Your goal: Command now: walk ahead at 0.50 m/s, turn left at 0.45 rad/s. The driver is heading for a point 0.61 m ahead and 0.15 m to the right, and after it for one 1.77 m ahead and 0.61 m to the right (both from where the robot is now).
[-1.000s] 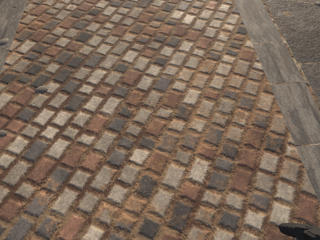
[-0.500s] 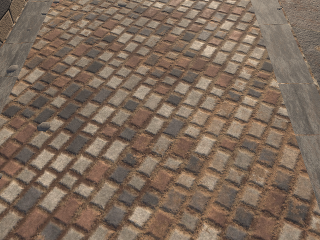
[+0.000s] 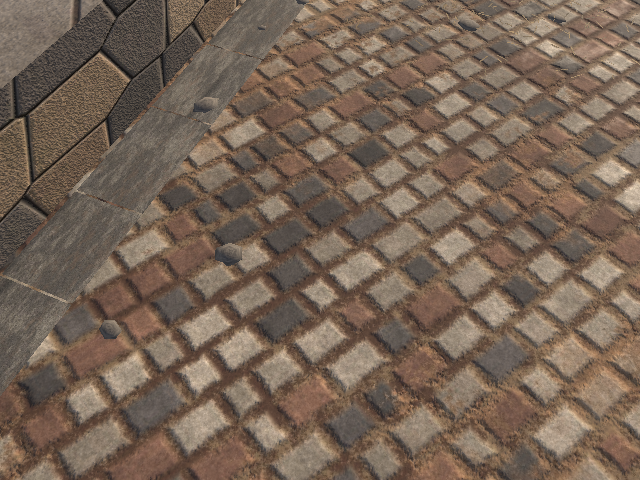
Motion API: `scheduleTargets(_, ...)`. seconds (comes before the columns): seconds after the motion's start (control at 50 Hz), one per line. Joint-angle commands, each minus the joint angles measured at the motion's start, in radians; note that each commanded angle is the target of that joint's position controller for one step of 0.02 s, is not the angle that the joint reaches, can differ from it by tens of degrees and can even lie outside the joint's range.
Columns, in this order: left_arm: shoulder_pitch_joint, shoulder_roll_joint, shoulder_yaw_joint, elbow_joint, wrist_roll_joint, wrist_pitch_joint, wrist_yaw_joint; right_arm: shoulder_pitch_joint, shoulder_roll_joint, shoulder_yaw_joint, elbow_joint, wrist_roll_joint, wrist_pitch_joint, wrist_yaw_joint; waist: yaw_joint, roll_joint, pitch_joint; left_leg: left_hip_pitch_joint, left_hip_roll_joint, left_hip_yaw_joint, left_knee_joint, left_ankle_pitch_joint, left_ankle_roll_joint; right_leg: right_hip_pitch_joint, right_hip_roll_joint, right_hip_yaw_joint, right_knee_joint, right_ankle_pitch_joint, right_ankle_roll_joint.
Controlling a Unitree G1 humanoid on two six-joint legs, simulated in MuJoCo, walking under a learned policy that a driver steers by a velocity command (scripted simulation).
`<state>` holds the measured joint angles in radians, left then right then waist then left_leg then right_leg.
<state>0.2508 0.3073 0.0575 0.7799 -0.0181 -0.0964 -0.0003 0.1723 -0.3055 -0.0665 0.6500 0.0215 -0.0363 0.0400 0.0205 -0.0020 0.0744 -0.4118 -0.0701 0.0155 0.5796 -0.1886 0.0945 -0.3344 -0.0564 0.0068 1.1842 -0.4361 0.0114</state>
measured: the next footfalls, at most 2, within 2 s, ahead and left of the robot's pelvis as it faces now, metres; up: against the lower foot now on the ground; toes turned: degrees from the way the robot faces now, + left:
right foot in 0.44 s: +0.43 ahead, -0.15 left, +0.00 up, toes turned -7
left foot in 0.90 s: +0.73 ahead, -0.01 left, +0.00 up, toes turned -26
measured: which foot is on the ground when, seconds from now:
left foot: down 0.00-0.46, up 0.48-0.88, down 0.90-1.00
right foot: up 0.00-0.42, down 0.44-0.90, up 0.92-1.00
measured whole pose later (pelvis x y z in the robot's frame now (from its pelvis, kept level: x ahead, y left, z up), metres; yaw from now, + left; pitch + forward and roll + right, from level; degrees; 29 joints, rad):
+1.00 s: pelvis +0.59 -0.07 +0.00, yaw -26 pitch +2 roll +1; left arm 0.35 0.31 0.06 0.71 -0.03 -0.02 0.01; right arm 0.14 -0.27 -0.04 0.68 -0.01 -0.11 0.01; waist 0.03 -0.04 0.00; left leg -0.38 -0.03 0.00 0.53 -0.18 0.01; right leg -0.35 0.06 0.12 1.13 -0.45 -0.02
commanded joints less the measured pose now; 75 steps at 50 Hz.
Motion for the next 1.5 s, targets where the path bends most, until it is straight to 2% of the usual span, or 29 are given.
scheduleTargets(0.02,-0.01,0.137,0.03,-0.087,0.017,-0.032,0.002,0.047,-0.097,-0.026,-0.058,-0.021,-0.024,-0.013,-0.016,0.044,-0.145,0.353,0.273,-0.401,-0.321,0.144,0.191,-0.326,-0.085,0.075,-0.03,0.134,-0.006)
scheduleTargets(0.18,-0.112,0.055,0.001,-0.089,0.007,0.008,-0.013,0.094,-0.114,-0.017,0.03,-0.028,-0.05,-0.036,-0.057,0.053,-0.054,0.248,0.204,-0.094,-0.423,0.306,0.121,-0.303,-0.078,0.021,-0.401,0.533,0.026)
scheduleTargets(0.32,-0.255,0.043,-0.008,-0.154,-0.006,0.0,-0.057,0.167,-0.14,-0.025,0.111,-0.022,-0.037,-0.039,-0.116,0.033,0.015,0.48,0.3,-0.031,-0.398,0.324,0.092,-0.384,-0.014,0.016,-0.618,0.526,-0.04)
scheduleTargets(0.38,-0.209,0.063,0.001,-0.168,0.003,0.003,-0.071,0.143,-0.164,-0.033,0.112,-0.018,-0.017,-0.052,-0.071,0.067,-0.041,0.56,0.311,0.007,-0.256,0.711,0.057,-0.305,0.045,-0.047,-0.627,0.366,-0.089)
scheduleTargets(0.42,-0.009,0.133,0.04,-0.132,0.007,0.011,-0.062,0.116,-0.177,-0.033,0.099,-0.019,0.002,-0.068,0.044,0.078,-0.176,0.517,0.268,0.061,0.04,0.983,0.015,-0.022,0.125,-0.099,-0.65,0.34,-0.14)
scheduleTargets(0.44,0.144,0.197,0.064,-0.11,0.005,0.018,-0.049,0.125,-0.158,-0.021,0.081,-0.03,-0.001,-0.078,0.112,0.013,-0.28,0.306,0.239,0.08,0.314,0.764,-0.022,0.281,0.027,0.064,-0.649,0.404,-0.198)
scheduleTargets(0.46,0.193,0.29,0.085,-0.109,0.0,0.016,-0.045,0.248,-0.034,0.02,0.042,-0.051,-0.028,-0.058,0.035,-0.242,-0.405,-0.152,0.021,0.046,0.711,-0.062,-0.101,0.674,-0.231,0.608,-0.699,0.254,-0.405)
scheduleTargets(0.48,0.219,0.194,0.061,-0.111,-0.008,0.017,-0.041,0.183,-0.091,0.016,0.052,-0.035,-0.064,-0.038,0.092,-0.184,-0.484,-0.301,-0.009,-0.129,0.827,-0.358,-0.097,0.769,-0.268,0.821,-0.839,0.148,-0.422)
scheduleTargets(0.5,0.173,0.16,0.049,-0.116,0.0,0.02,-0.034,0.088,-0.138,0.003,0.016,0.006,-0.089,-0.022,0.102,-0.13,-0.334,-0.385,0.056,-0.152,0.822,-0.288,-0.078,0.674,-0.241,0.668,-0.865,0.145,-0.364)
scheduleTargets(0.54,0.059,0.131,0.039,-0.143,0.005,0.025,-0.028,0.008,-0.123,0.007,-0.005,-0.016,-0.106,-0.027,0.038,0.03,-0.155,-0.336,0.129,-0.12,0.643,-0.181,-0.078,0.382,-0.165,0.476,-0.893,0.322,-0.315)
scheduleTargets(0.56,0.026,0.112,0.031,-0.157,0.015,0.025,-0.024,0.021,-0.127,0.0,-0.006,-0.029,-0.097,-0.031,0.002,0.009,-0.132,-0.268,0.152,-0.12,0.59,-0.154,-0.088,0.286,-0.137,0.422,-0.917,0.411,-0.311)
scheduleTargets(0.64,0.0,0.136,0.039,-0.163,0.009,0.026,-0.007,0.047,-0.083,0.011,-0.006,-0.041,-0.061,-0.042,-0.038,-0.04,-0.096,-0.189,0.153,-0.075,0.4,-0.09,-0.16,0.095,-0.081,0.305,-0.963,0.549,-0.318)
scheduleTargets(0.72,0.047,0.16,0.048,-0.141,-0.002,0.04,0.012,-0.108,-0.044,0.028,-0.037,-0.036,-0.065,-0.038,0.025,-0.069,-0.079,-0.088,0.098,-0.058,0.085,0.211,-0.183,0.018,-0.009,0.233,-0.944,0.441,-0.247)
scheduleTargets(0.8,0.105,0.155,0.05,-0.116,-0.012,0.055,0.017,-0.174,-0.081,0.013,-0.055,-0.016,-0.08,-0.026,0.046,-0.09,-0.09,-0.037,0.067,-0.099,-0.057,0.244,-0.165,0.105,-0.044,0.338,-0.872,0.325,-0.214)
scheduleTargets(0.88,0.079,0.117,0.042,-0.125,-0.002,0.063,0.017,-0.03,-0.135,-0.023,-0.021,-0.016,-0.096,-0.029,-0.048,-0.12,-0.131,0.171,0.083,-0.095,-0.14,0.132,-0.086,0.138,-0.031,0.399,-0.698,0.33,-0.156)
scheduleTargets(0.9,0.08,0.057,0.02,-0.139,0.007,0.059,0.012,0.092,-0.179,-0.038,-0.012,-0.033,-0.101,-0.037,-0.104,-0.049,-0.241,0.386,0.213,-0.209,-0.13,0.072,-0.026,0.058,0.025,0.331,-0.473,0.266,-0.12)
scheduleTargets(0.92,0.202,-0.01,-0.002,-0.168,-0.01,0.049,0.011,0.2,-0.268,-0.062,0.015,-0.05,-0.087,-0.04,-0.075,0.233,-0.38,0.724,0.442,-0.619,-0.194,-0.136,0.131,-0.263,0.17,0.176,-0.138,-0.06,-0.049)
scheduleTargets(0.94,0.216,0.066,0.006,-0.164,-0.021,0.045,0.013,0.22,-0.215,-0.055,0.027,-0.024,-0.079,-0.031,-0.083,0.29,-0.363,0.735,0.503,-0.842,-0.27,-0.385,0.162,-0.432,0.107,0.167,0.041,-0.154,-0.032)
scheduleTargets(0.98,0.065,0.144,0.031,-0.171,-0.008,0.056,0.015,0.129,-0.119,-0.027,0.009,-0.026,-0.069,-0.037,-0.102,0.107,-0.156,0.518,0.414,-0.559,-0.292,-0.286,0.085,-0.459,0.033,0.136,0.106,0.012,-0.018)
scheduleTargets(1.04,0.028,0.101,0.034,-0.19,-0.009,0.065,0.001,0.069,-0.07,-0.01,0.027,-0.036,-0.067,-0.041,-0.055,0.132,-0.067,0.326,0.321,-0.307,-0.358,-0.028,0.062,-0.371,-0.033,0.114,0.009,0.12,-0.013)
scheduleTargets(1.24,-0.167,0.003,-0.001,-0.243,-0.001,0.056,-0.031,0.12,-0.141,-0.029,0.122,-0.018,-0.064,-0.039,-0.095,0.056,-0.019,0.336,0.303,0.014,-0.429,0.247,0.077,-0.326,-0.026,0.031,-0.436,0.435,-0.011)
scheduleTargets(1.32,-0.262,0.015,-0.002,-0.282,-0.005,0.046,-0.05,0.183,-0.174,-0.036,0.173,0.007,-0.044,-0.034,-0.105,0.061,0.017,0.435,0.349,0.026,-0.405,0.314,0.069,-0.299,0.001,-0.009,-0.572,0.371,-0.052)
scheduleTargets(1.36,-0.237,0.043,0.011,-0.284,0.004,0.044,-0.052,0.188,-0.194,-0.039,0.192,0.017,-0.032,-0.036,-0.063,0.087,-0.013,0.478,0.359,0.033,-0.315,0.568,0.055,-0.203,0.039,-0.042,-0.621,0.285,-0.088)
scheduleTargets(1.4,0.013,0.117,0.054,-0.211,0.013,0.044,-0.038,0.181,-0.186,-0.027,0.206,0.021,-0.022,-0.041,0.087,0.085,-0.165,0.384,0.298,0.079,-0.02,0.764,0.012,0.192,0.085,-0.075,-0.699,0.361,-0.141)
scheduleTargets(1.42,0.194,0.198,0.079,-0.175,0.023,0.052,-0.018,0.18,-0.13,-0.002,0.18,-0.007,-0.03,-0.04,0.154,-0.015,-0.313,0.134,0.244,0.085,0.29,0.427,-0.027,0.534,-0.104,0.135,-0.643,0.43,-0.199)
scheduleTargets(1.44,0.193,0.267,0.081,-0.176,0.029,0.051,-0.013,0.293,-0.01,0.037,0.159,-0.015,-0.049,-0.028,0.064,-0.257,-0.464,-0.201,0.062,0.006,0.626,-0.383,-0.083,0.773,-0.365,0.618,-0.754,0.268,-0.35)
scheduleTargets(1.46,0.198,0.174,0.06,-0.181,0.028,0.045,-0.014,0.21,-0.13,0.005,0.176,0.016,-0.062,-0.024,0.125,-0.132,-0.455,-0.272,0.087,-0.143,0.727,-0.401,-0.077,0.71,-0.356,0.648,-0.824,0.201,-0.324)
scheduleTargets(1.48,0.145,0.142,0.046,-0.166,0.024,0.039,-0.015,0.127,-0.153,-0.008,0.138,0.037,-0.066,-0.023,0.106,-0.129,-0.285,-0.341,0.129,-0.121,0.728,-0.321,-0.071,0.586,-0.317,0.468,-0.844,0.26,-0.28)
scheduleTargets(1.5,0.087,0.111,0.037,-0.157,0.02,0.032,-0.017,0.095,-0.133,-0.005,0.136,0.027,-0.066,-0.028,0.069,-0.084,-0.205,-0.32,0.17,-0.103,0.674,-0.233,-0.075,0.459,-0.269,0.353,-0.872,0.329,-0.252)
Keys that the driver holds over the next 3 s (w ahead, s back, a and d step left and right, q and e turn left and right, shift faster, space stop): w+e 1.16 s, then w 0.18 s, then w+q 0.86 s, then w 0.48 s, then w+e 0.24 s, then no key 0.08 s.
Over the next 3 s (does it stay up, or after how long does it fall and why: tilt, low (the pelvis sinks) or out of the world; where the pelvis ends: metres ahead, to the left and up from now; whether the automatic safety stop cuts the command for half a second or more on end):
stays up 1.61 -0.47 0.00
